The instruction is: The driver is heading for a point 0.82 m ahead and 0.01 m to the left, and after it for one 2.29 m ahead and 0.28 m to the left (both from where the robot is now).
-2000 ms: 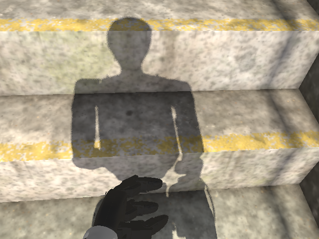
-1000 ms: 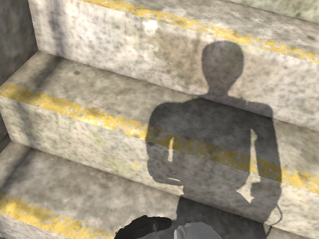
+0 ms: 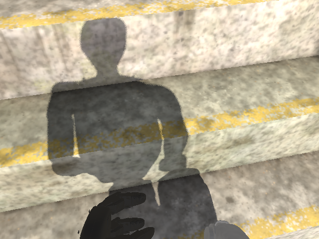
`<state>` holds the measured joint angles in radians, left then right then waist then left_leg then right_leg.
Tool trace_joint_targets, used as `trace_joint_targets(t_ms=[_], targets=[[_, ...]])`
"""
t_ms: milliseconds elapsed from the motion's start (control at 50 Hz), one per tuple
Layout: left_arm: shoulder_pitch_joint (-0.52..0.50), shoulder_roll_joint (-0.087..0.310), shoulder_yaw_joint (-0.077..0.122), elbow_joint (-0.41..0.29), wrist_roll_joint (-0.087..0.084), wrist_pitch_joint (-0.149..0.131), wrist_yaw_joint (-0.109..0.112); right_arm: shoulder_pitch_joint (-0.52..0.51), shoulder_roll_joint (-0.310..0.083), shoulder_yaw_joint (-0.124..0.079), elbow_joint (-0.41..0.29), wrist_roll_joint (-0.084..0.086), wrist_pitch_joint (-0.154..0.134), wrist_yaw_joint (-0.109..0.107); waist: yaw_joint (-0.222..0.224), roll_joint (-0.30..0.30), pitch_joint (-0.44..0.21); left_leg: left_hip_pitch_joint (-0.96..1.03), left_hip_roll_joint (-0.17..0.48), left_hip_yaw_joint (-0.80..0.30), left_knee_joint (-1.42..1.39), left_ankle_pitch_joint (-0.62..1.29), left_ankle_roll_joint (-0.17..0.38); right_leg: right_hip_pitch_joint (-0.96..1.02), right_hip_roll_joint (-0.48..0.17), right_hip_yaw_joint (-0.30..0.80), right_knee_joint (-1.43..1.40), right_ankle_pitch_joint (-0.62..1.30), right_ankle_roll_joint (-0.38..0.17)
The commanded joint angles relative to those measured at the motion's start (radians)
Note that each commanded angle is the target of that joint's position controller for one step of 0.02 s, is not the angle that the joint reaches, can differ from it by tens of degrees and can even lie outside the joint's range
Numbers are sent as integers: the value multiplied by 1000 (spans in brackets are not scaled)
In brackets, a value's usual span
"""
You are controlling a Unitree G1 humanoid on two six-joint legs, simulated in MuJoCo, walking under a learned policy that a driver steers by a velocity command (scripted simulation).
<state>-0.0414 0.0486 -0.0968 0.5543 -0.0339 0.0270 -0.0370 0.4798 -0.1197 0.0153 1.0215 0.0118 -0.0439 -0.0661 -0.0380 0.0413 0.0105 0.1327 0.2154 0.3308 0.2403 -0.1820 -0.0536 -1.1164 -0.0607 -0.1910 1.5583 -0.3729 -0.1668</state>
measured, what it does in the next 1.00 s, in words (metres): climbs: left foot 0.23 m higher, then right foot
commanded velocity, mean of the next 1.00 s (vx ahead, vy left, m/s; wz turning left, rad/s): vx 0.50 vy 0.00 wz -0.10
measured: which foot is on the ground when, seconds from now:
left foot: down 0.00-0.02, up 0.04-0.54, down 0.56-0.92, up 0.94-1.00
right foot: down 0.00-0.52, up 0.54-0.92, down 0.94-1.00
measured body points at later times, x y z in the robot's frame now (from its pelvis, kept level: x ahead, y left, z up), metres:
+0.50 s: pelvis +0.26 -0.06 +0.24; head +0.26 -0.10 +0.69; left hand +0.30 +0.17 +0.10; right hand +0.48 -0.22 +0.18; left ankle +0.38 +0.01 -0.28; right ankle +0.16 -0.08 -0.52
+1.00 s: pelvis +0.35 -0.19 +0.36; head +0.32 -0.19 +0.81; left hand +0.50 +0.01 +0.25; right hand +0.41 -0.44 +0.24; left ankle +0.33 -0.01 -0.20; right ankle +0.38 -0.31 -0.33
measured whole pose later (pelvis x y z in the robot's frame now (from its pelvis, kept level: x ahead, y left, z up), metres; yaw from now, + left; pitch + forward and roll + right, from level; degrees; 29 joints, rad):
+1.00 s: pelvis +0.35 -0.19 +0.36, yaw -3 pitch +3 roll -3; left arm 0.23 0.16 -0.04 0.78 0.01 -0.04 0.02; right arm 0.33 -0.22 -0.02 0.79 0.00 -0.06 -0.02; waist -0.04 0.05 -0.12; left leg -0.73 -0.09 -0.29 1.60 -0.34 0.08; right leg -0.54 0.00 -0.08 0.87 -0.44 0.06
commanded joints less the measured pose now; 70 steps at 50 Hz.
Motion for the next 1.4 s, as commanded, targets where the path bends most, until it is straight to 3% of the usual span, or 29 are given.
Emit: trace_joint_targets(t_ms=[20, 40, 60, 120, 180, 240, 300, 340, 400, 440, 500, 520, 540, 560, 580, 600, 640, 700, 800, 860, 900, 920, 940, 960, 980, 1020, 1080, 1220, 1400], targets=[[311, 341, 167, -27, 58, -15, -4, -92, -463, -95, -123, 22, -54, 8, 307, 264, -363, -183, 114, -162, 498, 1920, 243, 877, 169, 207, -507, -115, -95], [399, 457, 198, 33, 57, -1, 14, -127, -300, -66, -210, -10, -84, 50, 212, -168, -438, -595, -98, -266, 874, 841, 153, 1143, -50, 893, -934, -191, -243], [402, 434, 191, 69, 83, 6, 48, -224, -233, -74, -213, -12, -107, 90, 184, -274, -532, -779, -288, -486, 1422, 160, 96, 1172, -184, 1360, -1361, -441, -230], [349, 158, 112, 233, 53, -44, 20, -457, -11, -15, -414, -45, -91, 113, 35, -118, -60, -1100, -230, -500, 1984, 152, 205, 695, -118, 973, -1181, -448, 18], [272, 97, 91, 302, 64, -65, -13, -289, 92, 58, -417, -52, -102, 121, -85, -35, -7, -1282, -185, -486, 2113, 212, 247, 648, -4, 554, -1061, -27, 134], [282, 83, 74, 347, 91, -58, -32, -349, 91, 85, -450, -23, -85, 93, -107, -93, 36, -1442, -170, -363, 2183, 173, 205, 561, 32, 372, -1084, 163, 134], [336, 144, 78, 384, 84, -49, -27, -520, 91, 110, -512, -54, -60, 74, -70, -167, 39, -1469, -152, -260, 2072, 232, 152, 443, 79, 361, -1192, 141, 122], [442, 202, 97, 390, 35, -48, 23, -753, 100, 134, -597, -68, -53, 49, 41, -174, 6, -1422, -186, -139, 1876, 209, 104, 453, 6, 540, -1378, 244, 56], [509, 230, 111, 443, 47, -25, 70, -670, 145, 136, -536, -43, -62, 27, 59, -149, -117, -1590, -166, -199, 1903, 100, 89, 972, -124, 560, -1376, 552, 5], [341, 207, 96, 437, 25, -28, 69, -565, 40, 92, -479, -30, -93, 54, -57, -179, -236, -1042, -241, -79, 1468, -43, 168, 917, -81, 215, -1306, 1657, 59], [381, 395, 135, 431, 44, -68, 80, -295, -158, 10, -360, -18, -45, 71, -131, -315, -402, -707, -320, -190, 1014, -507, 167, 1258, -252, 281, -1081, 2543, -107], [549, 265, 124, 433, 25, -73, 72, -310, -197, -11, -288, -35, -44, 88, 16, -54, -508, -373, -245, -415, 939, -543, 273, 965, -127, 232, -886, 2580, 1], [468, 347, 125, 416, 29, -106, 51, -66, -227, -17, -236, -62, -3, 82, -143, 35, -615, -242, -273, -541, 658, -611, 288, 967, -74, 237, -741, 2293, 7], [378, 258, 110, 387, 47, -118, 16, -69, -222, -40, -118, -56, 26, 70, -100, 507, -571, -156, -121, -822, 531, -361, 364, 681, 74, 259, -233, 737, 52], [95, 226, 94, 288, 48, -135, -52, -36, -29, 15, -100, -95, 61, 61, -134, 332, -439, -318, -156, -979, 447, -382, 375, 476, 118, 346, 264, 322, 67], [-194, 144, 82, 107, 51, -148, -78, -104, 58, 56, -96, -99, 61, 72, -111, 123, -194, -561, -218, -769, 500, -255, 317, 328, 125, 348, 516, 150, 77], [29, 9, 33, 50, 71, -139, -120, -248, 94, 57, -109, -52, 32, 58, 104, -92, -37, -805, -186, -888, 425, -636, 306, 142, 107, 373, 560, 153, 28], [237, 74, 18, 73, 69, -120, -82, -365, -21, 22, -165, -71, 30, 46, 217, -100, 39, -969, -192, -815, 318, -603, 307, 147, 70, 285, 425, 291, 123], [142, 147, 24, 42, 48, -113, 18, -285, -134, -7, -271, -62, 27, 40, 83, 82, -79, -981, -210, -797, 370, -515, 361, 298, 25, 199, 112, 398, 227], [4, 151, 16, 6, 12, -92, 73, -191, -180, -42, -313, -17, 52, 24, -29, 164, -83, -889, -212, -829, 241, -635, 353, 546, 91, 124, -611, -188, 234], [183, 219, 70, 102, -38, -39, 78, -238, -174, -48, -315, -50, 68, -11, 56, 193, -45, -914, -235, -806, 292, -791, 280, 825, 121, -37, -925, 45, 274], [301, 255, 105, 169, -46, -29, 78, -225, -138, -31, -304, -72, 36, -4, 78, 262, -58, -986, -203, -811, 475, -711, 287, 1002, 42, 158, -950, -77, 232], [496, 278, 131, 232, -27, -46, 64, -343, -7, 4, -322, -60, -11, 20, 183, 85, -105, -1158, -332, -634, 1007, -351, 218, 1191, -100, 361, -944, 25, 222], [564, 404, 146, 197, 90, -80, 70, -131, 37, 22, -326, 0, -65, 63, 111, -255, -366, -1361, -358, -623, 1509, -144, 148, 1359, -454, 1209, -1308, -346, 34], [474, 361, 134, 186, 89, -103, 70, -63, -17, 4, -288, 23, -79, 74, 62, -158, -347, -1398, -289, -633, 1889, -52, 86, 1289, -522, 1323, -1370, -529, -25], [331, 231, 104, 214, 95, -76, 73, -335, -20, 20, -401, -11, -47, 77, 31, -67, -77, -1462, -268, -544, 2050, 133, 65, 984, -322, 815, -1246, -253, 53], [412, 83, 76, 322, 96, -87, 53, -322, -21, 26, -427, 7, -46, 93, 18, -61, 13, -1386, -254, -524, 2029, 225, 116, 796, -192, 467, -1209, -60, 33], [549, 113, 68, 389, 99, -116, 52, -400, 11, 33, -432, -18, 25, 98, 53, -128, 27, -1541, -238, -499, 2073, 293, 122, 880, -254, 261, -1244, 83, 24], [703, 178, 105, 410, 75, -80, 112, -742, 55, 68, -573, 32, 38, 87, 162, -188, 112, -1741, -91, -378, 1953, -2, 84, 1091, -328, 164, -1433, 42, 38]])
Next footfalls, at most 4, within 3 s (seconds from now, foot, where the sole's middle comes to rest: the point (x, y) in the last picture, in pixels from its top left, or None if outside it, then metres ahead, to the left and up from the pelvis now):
0.56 left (164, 207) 0.44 0.00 -0.35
0.94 right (273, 210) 0.43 -0.32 -0.36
1.52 left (147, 113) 0.62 0.04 -0.15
2.00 right None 0.84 0.00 0.07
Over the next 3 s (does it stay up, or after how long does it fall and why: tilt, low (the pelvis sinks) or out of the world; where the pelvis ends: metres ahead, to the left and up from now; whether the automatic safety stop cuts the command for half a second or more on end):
stays up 0.79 0.12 0.81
